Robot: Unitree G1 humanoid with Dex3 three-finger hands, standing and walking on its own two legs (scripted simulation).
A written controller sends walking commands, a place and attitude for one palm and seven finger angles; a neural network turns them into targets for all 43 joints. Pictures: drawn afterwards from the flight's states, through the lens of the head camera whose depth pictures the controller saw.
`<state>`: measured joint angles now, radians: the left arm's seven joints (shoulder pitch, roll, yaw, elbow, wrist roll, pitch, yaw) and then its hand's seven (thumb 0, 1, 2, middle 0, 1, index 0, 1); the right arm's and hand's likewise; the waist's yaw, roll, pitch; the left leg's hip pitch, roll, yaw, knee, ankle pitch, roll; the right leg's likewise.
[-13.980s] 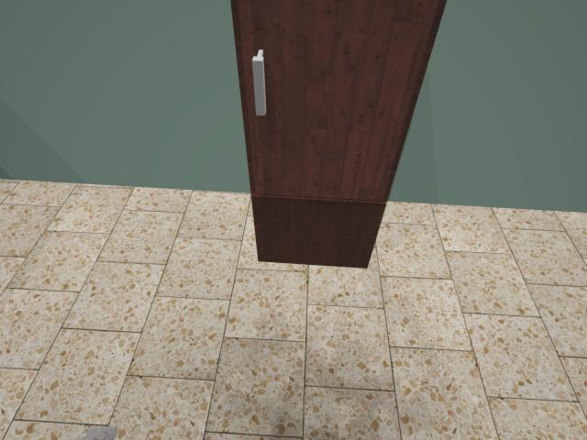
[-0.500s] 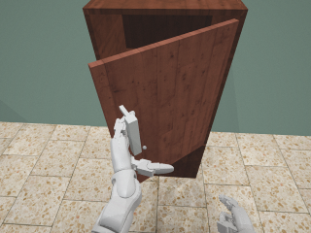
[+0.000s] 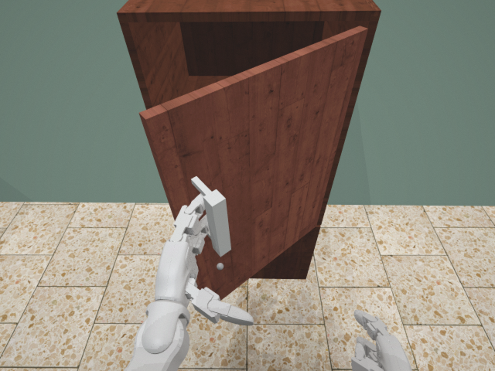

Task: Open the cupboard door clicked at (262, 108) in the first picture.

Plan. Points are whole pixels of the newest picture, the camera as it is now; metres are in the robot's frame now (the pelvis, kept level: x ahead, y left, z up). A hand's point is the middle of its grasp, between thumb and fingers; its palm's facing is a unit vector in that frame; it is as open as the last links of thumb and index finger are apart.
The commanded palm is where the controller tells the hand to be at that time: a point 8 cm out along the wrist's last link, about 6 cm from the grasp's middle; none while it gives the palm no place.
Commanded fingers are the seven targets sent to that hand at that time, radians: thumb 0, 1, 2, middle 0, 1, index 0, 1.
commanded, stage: slide the hand sideways off the handle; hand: left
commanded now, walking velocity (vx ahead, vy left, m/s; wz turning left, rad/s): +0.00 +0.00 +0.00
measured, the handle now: (210, 217) +0.34 +0.08 +0.09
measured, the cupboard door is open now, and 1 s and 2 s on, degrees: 40 40 40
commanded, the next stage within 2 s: draw the hand back to the body in 0.66 s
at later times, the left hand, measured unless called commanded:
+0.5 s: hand (184, 298) +0.20 +0.10 +0.09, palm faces +0.00 -1.00 -0.01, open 16.3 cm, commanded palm +0.17 +0.15 +0.09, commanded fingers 0.00 -0.50 0.30 -0.15 -0.30 -0.15 -0.30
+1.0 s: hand (154, 309) +0.18 +0.13 +0.10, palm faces +0.01 -1.00 -0.05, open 16.3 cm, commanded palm +0.15 +0.19 +0.11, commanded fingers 0.00 -0.50 0.30 -0.15 -0.30 -0.15 -0.30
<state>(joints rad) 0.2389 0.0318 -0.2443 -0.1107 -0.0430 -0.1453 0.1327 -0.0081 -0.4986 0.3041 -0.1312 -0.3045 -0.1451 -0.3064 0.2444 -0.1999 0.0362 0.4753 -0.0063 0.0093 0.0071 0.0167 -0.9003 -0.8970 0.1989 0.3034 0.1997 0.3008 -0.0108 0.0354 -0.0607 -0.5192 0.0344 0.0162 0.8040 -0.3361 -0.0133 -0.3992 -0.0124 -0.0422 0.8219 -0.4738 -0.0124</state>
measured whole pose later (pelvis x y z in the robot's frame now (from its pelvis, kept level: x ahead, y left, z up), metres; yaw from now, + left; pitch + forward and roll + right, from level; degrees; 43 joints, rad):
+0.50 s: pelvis +0.01 -0.01 -0.01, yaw +1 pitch +5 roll +0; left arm 0.55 0.12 -0.13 -0.35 -0.12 -0.21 -0.02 -0.01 -0.50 0.30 -0.15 -0.30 -0.15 -0.30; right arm 0.26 -0.22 0.03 0.42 0.00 -0.06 -0.02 0.02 -0.90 -0.90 0.20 0.30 0.20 0.30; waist 0.01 0.05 -0.08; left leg -0.59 0.03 -0.01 0.89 -0.39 -0.03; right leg -0.46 -0.01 -0.07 0.90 -0.53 -0.03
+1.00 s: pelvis +0.01 -0.01 -0.01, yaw +1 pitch +4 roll -1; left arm 0.61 0.18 -0.01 -0.42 -0.20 -0.19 -0.11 -0.01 -0.50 0.30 -0.15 -0.30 -0.15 -0.30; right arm 0.28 -0.22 0.02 0.44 0.03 -0.11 -0.05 0.02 -0.90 -0.90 0.20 0.30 0.20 0.30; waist 0.01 0.06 -0.10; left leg -0.59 0.04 -0.02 0.90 -0.38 -0.03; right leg -0.45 0.00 -0.07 0.89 -0.52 -0.02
